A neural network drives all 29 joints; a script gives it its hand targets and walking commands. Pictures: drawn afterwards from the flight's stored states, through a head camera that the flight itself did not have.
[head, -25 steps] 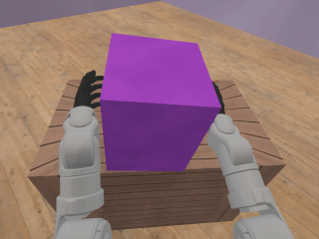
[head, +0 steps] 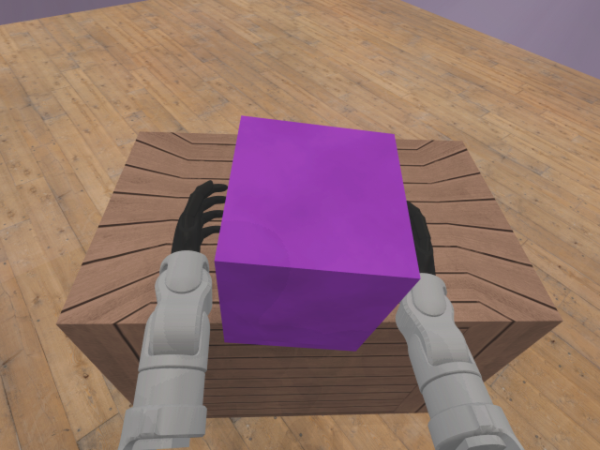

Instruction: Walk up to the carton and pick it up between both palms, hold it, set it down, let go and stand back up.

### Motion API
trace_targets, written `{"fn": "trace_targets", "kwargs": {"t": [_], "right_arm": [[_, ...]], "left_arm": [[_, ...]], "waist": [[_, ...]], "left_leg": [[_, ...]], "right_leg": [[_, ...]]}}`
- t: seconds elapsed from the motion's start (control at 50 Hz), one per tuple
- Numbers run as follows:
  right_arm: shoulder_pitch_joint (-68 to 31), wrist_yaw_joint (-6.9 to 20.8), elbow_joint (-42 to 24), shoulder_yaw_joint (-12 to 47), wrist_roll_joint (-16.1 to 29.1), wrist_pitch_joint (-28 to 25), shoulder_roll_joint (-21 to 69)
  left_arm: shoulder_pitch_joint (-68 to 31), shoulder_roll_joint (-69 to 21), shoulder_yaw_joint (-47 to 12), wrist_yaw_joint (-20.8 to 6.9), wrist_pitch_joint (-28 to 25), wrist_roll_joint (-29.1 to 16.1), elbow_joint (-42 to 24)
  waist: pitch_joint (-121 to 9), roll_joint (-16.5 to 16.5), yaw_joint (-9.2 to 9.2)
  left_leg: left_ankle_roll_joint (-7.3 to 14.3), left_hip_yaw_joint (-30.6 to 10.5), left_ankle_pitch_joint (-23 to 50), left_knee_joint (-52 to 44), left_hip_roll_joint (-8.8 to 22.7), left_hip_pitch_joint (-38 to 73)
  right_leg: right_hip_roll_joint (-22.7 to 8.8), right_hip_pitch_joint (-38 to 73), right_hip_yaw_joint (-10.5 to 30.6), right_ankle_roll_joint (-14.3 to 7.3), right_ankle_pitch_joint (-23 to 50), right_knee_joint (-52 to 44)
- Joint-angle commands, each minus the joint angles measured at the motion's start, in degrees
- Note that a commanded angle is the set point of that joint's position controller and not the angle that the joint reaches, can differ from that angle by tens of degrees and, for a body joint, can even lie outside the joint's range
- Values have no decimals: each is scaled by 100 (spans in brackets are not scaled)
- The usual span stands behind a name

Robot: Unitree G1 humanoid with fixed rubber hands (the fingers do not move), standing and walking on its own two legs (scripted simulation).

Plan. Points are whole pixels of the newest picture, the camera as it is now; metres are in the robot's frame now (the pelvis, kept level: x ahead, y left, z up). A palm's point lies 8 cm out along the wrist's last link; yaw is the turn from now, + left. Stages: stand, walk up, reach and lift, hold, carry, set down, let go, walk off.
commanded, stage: set down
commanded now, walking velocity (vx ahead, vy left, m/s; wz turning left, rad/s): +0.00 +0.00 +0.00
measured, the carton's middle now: (304, 244) +0.37 +0.01 +0.07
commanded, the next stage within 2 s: none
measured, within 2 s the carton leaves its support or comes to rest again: rests again in 1.78 s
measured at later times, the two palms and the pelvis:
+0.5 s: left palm (188, 242) +0.36 +0.16 +0.09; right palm (404, 257) +0.35 -0.13 +0.07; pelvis +0.01 +0.00 +0.00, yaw +1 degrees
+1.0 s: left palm (196, 239) +0.38 +0.16 +0.07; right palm (399, 250) +0.38 -0.13 +0.06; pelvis +0.01 +0.00 +0.00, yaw +1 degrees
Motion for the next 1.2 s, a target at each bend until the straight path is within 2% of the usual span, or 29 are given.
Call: {"fn": "trace_targets", "kwargs": {"t": [0.0,0.08,0.16,0.3,0.44,0.54,0.72,0.96,1.18], "right_arm": [[-4361,635,-1939,2630,127,-588,2358],[-4174,560,-1618,2581,220,-495,2302],[-4068,500,-1374,2426,237,-453,2214],[-4249,525,-1193,2113,38,-598,2191],[-4601,671,-869,1776,-289,-783,2355],[-4811,769,-466,1502,-505,-837,2456],[-5085,883,318,848,-949,-964,2567],[-5352,983,1093,28,-1738,-1266,2849],[-5498,1050,1566,-329,-2279,-1465,3101]], "left_arm": [[-3396,-2428,-2558,-699,-787,-560,-1233],[-3137,-2287,-2205,-776,-676,-472,-958],[-3039,-2163,-1907,-862,-619,-403,-746],[-3389,-2259,-1895,-883,-871,-376,-485],[-3862,-2549,-1966,-765,-1263,-365,-80],[-3985,-2604,-1662,-734,-1403,-244,415],[-4203,-2570,-847,-769,-1648,119,1285],[-4766,-2722,-287,-721,-2421,392,2318],[-5073,-2778,105,-677,-2980,550,3171]], "waist": [[-3569,437,87],[-3158,298,112],[-2899,219,36],[-3052,330,-136],[-3482,504,-144],[-3589,421,-29],[-3695,344,94],[-4241,466,-40],[-4664,374,-65]], "left_leg": [[-28,-171,2015,117,-32,787],[27,-189,1801,-14,-56,592],[30,-194,1593,-112,-70,477],[-96,-204,1584,-64,-50,591],[-198,-220,1578,60,13,756],[-103,-221,1371,8,38,539],[45,-201,1276,-140,9,143],[-28,-276,1698,-107,-5,95],[0,-336,1876,-118,25,-251]], "right_leg": [[-121,1229,214,601,3222,470],[-211,1427,297,680,3474,493],[-260,1535,325,729,3619,491],[-166,1343,218,647,3365,406],[-94,788,93,525,2799,293],[-118,725,104,524,2649,309],[-149,976,176,581,2993,414],[-118,769,111,518,3400,384],[-141,711,130,489,3724,425]]}}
